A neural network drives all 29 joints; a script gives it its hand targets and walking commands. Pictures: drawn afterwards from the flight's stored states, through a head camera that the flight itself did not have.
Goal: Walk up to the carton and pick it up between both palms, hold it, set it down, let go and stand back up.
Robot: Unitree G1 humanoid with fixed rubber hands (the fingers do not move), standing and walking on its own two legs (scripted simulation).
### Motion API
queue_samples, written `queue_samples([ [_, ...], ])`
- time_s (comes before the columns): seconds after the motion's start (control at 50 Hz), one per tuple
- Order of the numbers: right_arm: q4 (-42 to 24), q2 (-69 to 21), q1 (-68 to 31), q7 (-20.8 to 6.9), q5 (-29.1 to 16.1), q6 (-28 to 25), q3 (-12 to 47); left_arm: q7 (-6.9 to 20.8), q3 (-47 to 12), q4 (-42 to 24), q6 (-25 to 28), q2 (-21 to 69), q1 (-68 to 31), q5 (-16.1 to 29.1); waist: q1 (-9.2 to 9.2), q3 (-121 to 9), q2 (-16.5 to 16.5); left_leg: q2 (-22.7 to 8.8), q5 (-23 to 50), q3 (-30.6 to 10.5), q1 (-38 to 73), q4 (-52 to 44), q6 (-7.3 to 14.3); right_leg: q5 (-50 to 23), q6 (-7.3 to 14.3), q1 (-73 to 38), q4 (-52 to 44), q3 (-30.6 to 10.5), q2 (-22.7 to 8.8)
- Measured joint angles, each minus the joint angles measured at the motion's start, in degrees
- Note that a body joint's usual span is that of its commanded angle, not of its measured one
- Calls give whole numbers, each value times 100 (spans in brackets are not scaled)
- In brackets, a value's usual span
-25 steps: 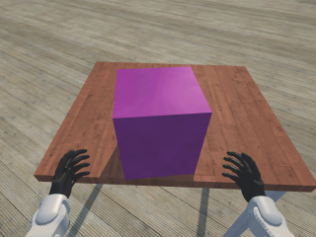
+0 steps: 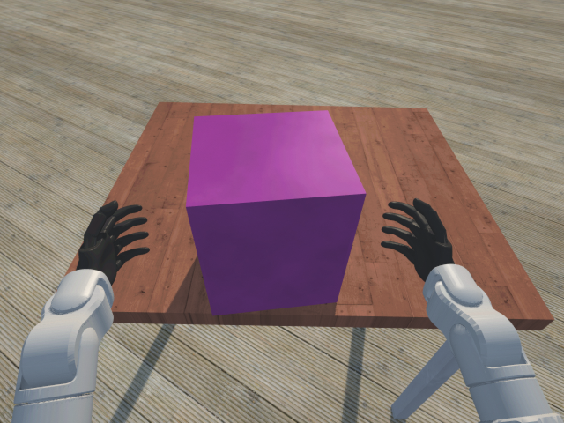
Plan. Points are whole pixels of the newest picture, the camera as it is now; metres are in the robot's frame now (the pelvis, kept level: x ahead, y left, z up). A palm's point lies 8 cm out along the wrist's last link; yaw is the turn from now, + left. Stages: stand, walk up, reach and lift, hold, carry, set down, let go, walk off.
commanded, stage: reach and lift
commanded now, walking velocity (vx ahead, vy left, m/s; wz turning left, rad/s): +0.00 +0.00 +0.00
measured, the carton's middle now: (269, 214) +0.42 +0.04 +0.08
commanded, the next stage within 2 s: none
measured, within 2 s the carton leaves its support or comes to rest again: neither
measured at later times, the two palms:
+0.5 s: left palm (94, 191) +0.35 +0.26 +0.19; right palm (428, 193) +0.38 -0.17 +0.18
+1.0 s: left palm (85, 138) +0.40 +0.27 +0.24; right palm (418, 135) +0.44 -0.16 +0.23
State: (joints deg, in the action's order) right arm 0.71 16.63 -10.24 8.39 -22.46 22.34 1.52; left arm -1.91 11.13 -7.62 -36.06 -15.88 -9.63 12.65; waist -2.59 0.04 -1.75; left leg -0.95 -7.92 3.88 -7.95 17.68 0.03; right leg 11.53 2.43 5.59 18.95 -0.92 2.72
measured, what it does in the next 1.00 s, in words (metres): stands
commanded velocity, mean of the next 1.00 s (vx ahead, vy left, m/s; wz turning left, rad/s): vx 0.00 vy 0.00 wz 0.00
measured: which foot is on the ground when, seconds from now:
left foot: down 0.00-1.00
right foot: down 0.00-1.00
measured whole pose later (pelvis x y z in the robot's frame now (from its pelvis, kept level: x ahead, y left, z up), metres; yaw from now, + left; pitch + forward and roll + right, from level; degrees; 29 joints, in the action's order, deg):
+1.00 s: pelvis +0.00 +0.01 +0.00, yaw +2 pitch +4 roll -1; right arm 47.0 23.4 -57.3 4.0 -29.0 25.3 3.8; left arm -3.4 5.1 32.6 -38.7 -25.5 -53.8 14.0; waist -1.3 -6.5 -1.3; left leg -1.0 -8.2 2.0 -17.2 21.0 0.7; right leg 9.8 1.7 12.0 17.5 0.8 2.8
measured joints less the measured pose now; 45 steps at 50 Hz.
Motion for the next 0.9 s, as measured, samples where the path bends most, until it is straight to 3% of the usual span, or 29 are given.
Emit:
queue_samples([
  [0.2,659,233,-991,47,-292,251,87,-29,142,368,-506,-173,-938,-51,116,-158,9,-10,-33,-28,-191,117,9,-15,-15,134,13,27,7],
  [0.38,1506,437,-1874,-49,-476,350,167,-75,110,1126,-709,-297,-1807,-130,132,-301,36,-23,-59,-10,-357,205,33,-37,-36,274,30,9,16],
  [0.9,4212,670,-4362,-416,-667,354,198,-172,-526,3655,-393,-935,-4132,191,108,-675,28,-11,-35,-154,-910,338,71,-139,-67,666,-79,150,11],
])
